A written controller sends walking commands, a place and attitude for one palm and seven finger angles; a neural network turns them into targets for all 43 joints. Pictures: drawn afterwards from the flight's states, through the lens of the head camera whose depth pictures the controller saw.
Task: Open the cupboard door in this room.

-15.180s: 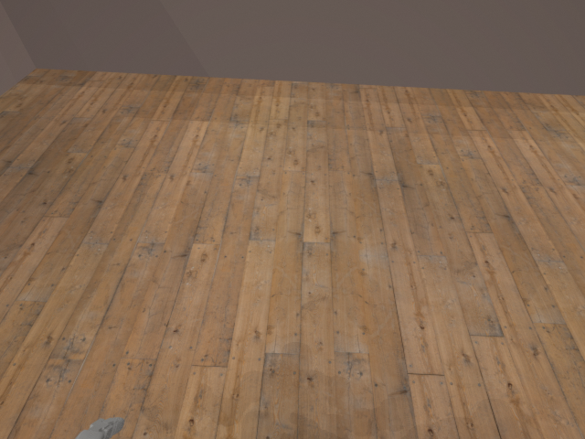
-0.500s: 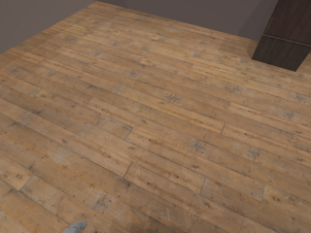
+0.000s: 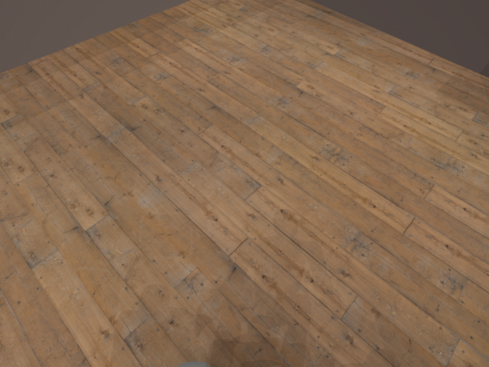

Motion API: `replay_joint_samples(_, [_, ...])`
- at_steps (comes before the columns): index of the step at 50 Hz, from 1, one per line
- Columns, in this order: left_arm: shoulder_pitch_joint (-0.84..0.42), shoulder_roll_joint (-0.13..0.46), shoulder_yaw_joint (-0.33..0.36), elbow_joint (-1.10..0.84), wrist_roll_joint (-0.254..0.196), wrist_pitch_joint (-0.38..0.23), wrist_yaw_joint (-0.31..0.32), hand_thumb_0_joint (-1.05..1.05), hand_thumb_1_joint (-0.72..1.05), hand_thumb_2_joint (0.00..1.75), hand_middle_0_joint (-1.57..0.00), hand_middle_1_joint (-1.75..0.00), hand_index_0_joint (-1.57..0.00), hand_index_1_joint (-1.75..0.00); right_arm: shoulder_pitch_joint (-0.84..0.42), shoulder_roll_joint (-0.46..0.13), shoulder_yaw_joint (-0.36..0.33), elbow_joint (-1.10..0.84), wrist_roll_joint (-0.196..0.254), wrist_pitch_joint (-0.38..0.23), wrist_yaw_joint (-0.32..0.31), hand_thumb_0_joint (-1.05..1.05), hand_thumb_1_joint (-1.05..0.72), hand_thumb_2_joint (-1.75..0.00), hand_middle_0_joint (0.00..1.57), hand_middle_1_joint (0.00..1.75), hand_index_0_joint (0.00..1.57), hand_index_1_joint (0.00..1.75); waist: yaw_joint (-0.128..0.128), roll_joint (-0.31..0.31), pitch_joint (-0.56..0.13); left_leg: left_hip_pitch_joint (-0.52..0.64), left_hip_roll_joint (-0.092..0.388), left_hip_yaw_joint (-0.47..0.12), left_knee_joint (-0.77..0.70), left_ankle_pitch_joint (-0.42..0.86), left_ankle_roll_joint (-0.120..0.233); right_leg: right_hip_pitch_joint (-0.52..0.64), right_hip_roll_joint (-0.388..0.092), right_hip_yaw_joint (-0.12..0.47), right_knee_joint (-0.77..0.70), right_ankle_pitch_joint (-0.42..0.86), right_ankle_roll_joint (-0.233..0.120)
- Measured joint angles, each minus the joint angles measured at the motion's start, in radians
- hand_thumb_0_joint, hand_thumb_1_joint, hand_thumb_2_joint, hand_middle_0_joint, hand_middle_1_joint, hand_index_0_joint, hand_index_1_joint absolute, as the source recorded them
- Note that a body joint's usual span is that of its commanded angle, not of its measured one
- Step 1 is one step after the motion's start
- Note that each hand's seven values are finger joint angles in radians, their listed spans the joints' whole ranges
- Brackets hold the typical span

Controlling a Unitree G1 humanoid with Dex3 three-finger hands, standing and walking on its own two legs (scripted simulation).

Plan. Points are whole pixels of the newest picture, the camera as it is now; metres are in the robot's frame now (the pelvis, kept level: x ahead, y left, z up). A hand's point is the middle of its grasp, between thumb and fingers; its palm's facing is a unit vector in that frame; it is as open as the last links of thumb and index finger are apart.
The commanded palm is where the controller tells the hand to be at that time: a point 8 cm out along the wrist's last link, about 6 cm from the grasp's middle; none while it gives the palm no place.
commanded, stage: turn or walk to find it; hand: left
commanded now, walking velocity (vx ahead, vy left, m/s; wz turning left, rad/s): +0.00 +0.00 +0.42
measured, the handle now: out of the picture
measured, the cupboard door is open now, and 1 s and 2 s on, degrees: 0 0 0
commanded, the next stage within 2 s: none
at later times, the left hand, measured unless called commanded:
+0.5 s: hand out of the picture +0.09 +0.19 -0.14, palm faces +0.16 -0.94 -0.29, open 7.3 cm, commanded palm none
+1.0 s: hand out of the picture -0.10 +0.19 -0.19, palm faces +0.46 -0.86 -0.23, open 7.3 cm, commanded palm none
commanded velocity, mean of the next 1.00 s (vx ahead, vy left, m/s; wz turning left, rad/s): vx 0.00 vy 0.00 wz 0.42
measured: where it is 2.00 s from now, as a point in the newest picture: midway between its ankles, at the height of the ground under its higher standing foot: outside the picture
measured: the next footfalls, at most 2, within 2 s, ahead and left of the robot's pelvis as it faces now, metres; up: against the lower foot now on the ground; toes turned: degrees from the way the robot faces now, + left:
left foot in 0.02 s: +0.02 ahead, +0.12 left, +0.00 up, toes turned +5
right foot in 0.46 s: +0.07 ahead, -0.12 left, +0.00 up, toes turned +5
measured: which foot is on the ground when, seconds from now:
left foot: up 0.00-0.00, down 0.02-0.48, up 0.50-0.94, down 0.96-1.00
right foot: down 0.00-0.02, up 0.04-0.44, down 0.46-0.96, up 0.98-1.00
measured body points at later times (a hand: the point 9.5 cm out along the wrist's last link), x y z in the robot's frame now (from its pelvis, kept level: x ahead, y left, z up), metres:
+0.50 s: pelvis +0.00 -0.03 +0.00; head +0.03 -0.05 +0.44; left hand +0.08 +0.24 -0.12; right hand +0.09 -0.27 -0.17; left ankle -0.02 +0.12 -0.72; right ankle +0.03 -0.13 -0.73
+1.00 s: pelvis -0.03 -0.01 -0.01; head -0.01 +0.03 +0.44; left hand -0.13 +0.23 -0.17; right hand +0.16 -0.20 -0.14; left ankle -0.08 +0.08 -0.73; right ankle +0.03 -0.13 -0.72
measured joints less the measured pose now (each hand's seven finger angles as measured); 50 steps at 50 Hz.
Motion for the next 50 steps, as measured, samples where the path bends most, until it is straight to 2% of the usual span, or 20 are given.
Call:
replay_joint_samples(1, [0.008,0.009,0.003,0.003,-0.004,0.004,0.000,0.00,0.91,0.90,-0.20,-0.30,-0.21,-0.30,-0.004,0.003,0.003,-0.007,-0.001,-0.009,0.002,0.01,-0.91,-0.90,0.20,0.30,0.20,0.29,0.000,-0.004,-0.004,0.032,-0.001,0.009,-0.072,0.050,0.019,-0.011,-0.006,-0.008,0.032,-0.018,0.009])
replay_joint_samples(2, [0.005,0.023,0.008,0.010,-0.008,0.012,-0.001,0.00,0.91,0.90,-0.20,-0.30,-0.21,-0.30,-0.013,0.014,0.004,-0.010,-0.003,-0.019,0.002,0.01,-0.91,-0.90,0.20,0.30,0.20,0.29,0.003,-0.026,-0.001,0.036,-0.016,0.013,-0.079,0.035,0.042,-0.034,-0.024,0.007,0.086,-0.034,0.017])
replay_joint_samples(4, [-0.006,0.042,0.012,0.019,-0.011,0.033,0.005,0.00,0.91,0.90,-0.20,-0.30,-0.21,-0.30,-0.024,0.030,0.010,-0.020,-0.003,-0.031,0.003,0.01,-0.91,-0.90,0.20,0.30,0.20,0.29,0.012,-0.045,0.005,0.036,-0.026,0.012,-0.061,0.015,0.069,-0.095,-0.015,0.076,0.240,-0.152,0.035])
replay_joint_samples(7, [-0.032,0.050,0.016,0.025,-0.013,0.051,0.005,0.01,0.91,0.90,-0.20,-0.30,-0.20,-0.30,-0.022,0.041,0.016,-0.029,-0.007,-0.040,-0.009,0.01,-0.91,-0.90,0.20,0.30,0.20,0.29,0.005,-0.026,-0.006,0.058,-0.018,-0.015,-0.100,0.037,0.077,-0.170,0.015,0.132,0.417,-0.163,0.052])
replay_joint_samples(11, [-0.079,0.054,0.019,-0.001,-0.014,0.042,-0.005,0.01,0.91,0.90,-0.20,-0.30,-0.20,-0.30,-0.006,0.047,0.019,-0.028,-0.008,-0.042,-0.014,0.01,-0.90,-0.90,0.20,0.30,0.21,0.30,-0.004,-0.008,-0.019,0.087,-0.021,-0.049,-0.164,0.079,0.077,-0.229,0.022,0.174,0.483,-0.086,0.070])
replay_joint_samples(17, [-0.149,0.048,0.016,-0.046,-0.017,0.037,-0.004,0.00,0.91,0.90,-0.20,-0.30,-0.20,-0.30,0.037,0.050,0.013,-0.026,-0.012,-0.038,-0.008,0.01,-0.90,-0.90,0.20,0.30,0.21,0.30,-0.028,-0.003,-0.033,0.095,-0.037,-0.086,-0.188,0.101,0.065,-0.226,0.031,0.195,0.379,-0.053,0.083])
replay_joint_samples(21, [-0.177,0.028,0.008,-0.073,-0.021,0.027,-0.006,0.00,0.91,0.90,-0.20,-0.30,-0.20,-0.30,0.065,0.035,0.000,-0.023,-0.018,-0.025,-0.007,0.01,-0.90,-0.90,0.20,0.30,0.21,0.30,-0.052,0.021,-0.036,0.069,-0.042,-0.114,-0.152,0.090,0.044,-0.156,0.057,0.182,0.188,-0.035,0.074])
replay_joint_samples(23, [-0.177,0.020,0.003,-0.088,-0.021,0.011,-0.009,0.00,0.91,0.90,-0.20,-0.30,-0.20,-0.30,0.083,0.025,-0.008,-0.021,-0.015,-0.019,-0.007,0.01,-0.90,-0.90,0.20,0.30,0.21,0.30,-0.057,0.030,-0.043,0.040,-0.050,-0.127,-0.106,0.070,0.029,-0.089,0.066,0.169,0.031,0.063,0.069])
replay_joint_samples(24, [-0.177,0.010,0.001,-0.089,-0.016,0.000,-0.007,0.00,0.91,0.90,-0.20,-0.30,-0.20,-0.30,0.089,0.014,-0.014,-0.018,-0.012,-0.017,-0.006,0.01,-0.90,-0.90,0.20,0.30,0.21,0.30,-0.059,0.048,-0.041,0.018,-0.045,-0.136,-0.062,0.052,0.028,-0.079,0.076,0.155,0.006,0.089,0.027])
replay_joint_samples(26, [-0.172,-0.010,-0.011,-0.096,-0.010,-0.009,-0.007,0.00,0.91,0.90,-0.20,-0.30,-0.20,-0.30,0.096,-0.003,-0.026,-0.014,-0.008,-0.003,-0.008,0.01,-0.90,-0.90,0.20,0.30,0.21,0.30,-0.069,0.073,-0.032,-0.051,-0.054,-0.142,0.116,-0.086,0.027,-0.081,0.071,0.124,0.031,0.073,-0.022])
replay_joint_samples(28, [-0.157,-0.026,-0.014,-0.100,-0.010,-0.008,-0.005,0.00,0.91,0.90,-0.20,-0.30,-0.21,-0.30,0.106,-0.015,-0.035,-0.006,-0.011,0.011,-0.006,0.01,-0.91,-0.90,0.20,0.30,0.20,0.30,-0.069,0.076,-0.032,-0.121,-0.064,-0.125,0.315,-0.120,0.028,-0.066,0.055,0.101,0.018,0.066,-0.036])
replay_joint_samples(30, [-0.138,-0.036,-0.015,-0.098,-0.011,-0.004,-0.003,0.00,0.91,0.90,-0.20,-0.30,-0.21,-0.30,0.112,-0.023,-0.039,0.002,-0.014,0.017,0.001,0.01,-0.91,-0.90,0.20,0.30,0.20,0.29,-0.065,0.075,-0.032,-0.166,-0.052,-0.104,0.456,-0.079,0.020,-0.046,0.045,0.085,-0.015,0.080,-0.036])
replay_joint_samples(34, [-0.103,-0.044,-0.017,-0.081,-0.011,-0.002,-0.001,0.00,0.91,0.90,-0.20,-0.30,-0.21,-0.30,0.123,-0.025,-0.039,0.011,-0.014,0.019,0.008,0.01,-0.91,-0.90,0.20,0.30,0.20,0.29,-0.064,0.064,-0.032,-0.192,-0.015,-0.090,0.536,-0.007,-0.003,-0.019,0.033,0.044,-0.065,0.103,-0.040])
replay_joint_samples(40, [-0.061,-0.035,-0.011,-0.055,-0.002,-0.004,0.000,0.00,0.91,0.90,-0.20,-0.30,-0.21,-0.30,0.105,-0.011,-0.028,0.024,-0.011,0.026,0.008,0.01,-0.91,-0.90,0.20,0.30,0.20,0.29,-0.038,0.030,-0.027,-0.123,0.021,-0.060,0.364,-0.061,-0.020,-0.015,0.007,-0.005,-0.073,0.106,-0.035])
replay_joint_samples(44, [-0.044,-0.011,-0.001,-0.036,0.003,0.000,-0.002,0.00,0.91,0.90,-0.20,-0.30,-0.21,-0.30,0.066,0.003,-0.016,0.012,-0.003,0.015,0.005,0.01,-0.91,-0.90,0.20,0.30,0.20,0.29,-0.015,0.005,-0.017,-0.054,0.022,-0.021,0.185,-0.100,-0.011,-0.032,-0.016,-0.035,-0.042,0.097,-0.020])
replay_joint_samples(46, [-0.036,0.005,0.005,-0.025,0.002,0.004,-0.003,0.00,0.91,0.90,-0.20,-0.30,-0.21,-0.30,0.046,0.009,-0.010,0.000,-0.001,0.004,0.004,0.01,-0.91,-0.90,0.20,0.30,0.20,0.29,-0.008,-0.007,-0.016,-0.010,0.017,0.002,0.072,-0.063,-0.004,-0.045,-0.030,-0.051,-0.010,0.085,-0.006])
replay_joint_samples(47, [-0.030,0.013,0.009,-0.020,-0.001,0.007,-0.003,0.00,0.91,0.90,-0.20,-0.30,-0.21,-0.30,0.040,0.010,-0.008,-0.009,0.000,-0.005,0.005,0.01,-0.91,-0.90,0.20,0.30,0.20,0.29,-0.007,-0.009,-0.020,0.022,0.014,0.012,-0.008,-0.007,0.001,-0.055,-0.037,-0.060,0.015,0.074,0.003])
replay_joint_samples(48, [-0.025,0.024,0.013,-0.016,-0.006,0.014,-0.003,0.00,0.91,0.90,-0.20,-0.30,-0.21,-0.30,0.033,0.014,-0.007,-0.016,-0.002,-0.016,0.006,0.01,-0.91,-0.90,0.20,0.30,0.20,0.29,-0.006,-0.020,-0.023,0.037,0.006,0.015,-0.052,0.039,0.027,-0.071,-0.052,-0.061,0.053,0.058,0.013])
replay_joint_samples(50, [-0.026,0.046,0.021,-0.002,-0.010,0.038,0.001,0.00,0.91,0.90,-0.20,-0.30,-0.21,-0.30,0.016,0.031,0.000,-0.025,-0.006,-0.029,0.005,0.01,-0.91,-0.90,0.20,0.30,0.20,0.29,0.005,-0.048,-0.021,0.033,-0.011,0.023,-0.035,0.027,0.068,-0.126,-0.044,0.012,0.190,-0.089,0.038])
